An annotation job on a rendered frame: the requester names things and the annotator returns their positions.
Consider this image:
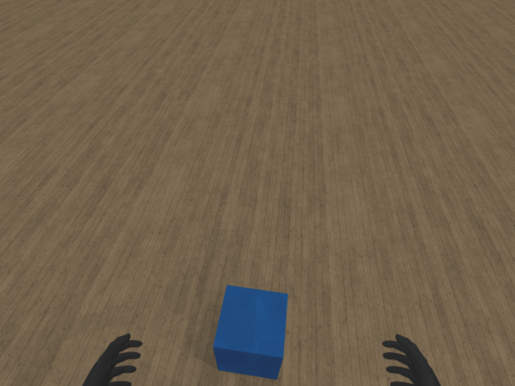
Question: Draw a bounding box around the carton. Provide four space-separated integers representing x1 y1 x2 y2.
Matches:
213 285 288 380

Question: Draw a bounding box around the robot right hand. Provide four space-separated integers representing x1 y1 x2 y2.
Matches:
382 335 441 386

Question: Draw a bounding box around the robot left hand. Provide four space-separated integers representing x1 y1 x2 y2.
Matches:
82 334 142 386

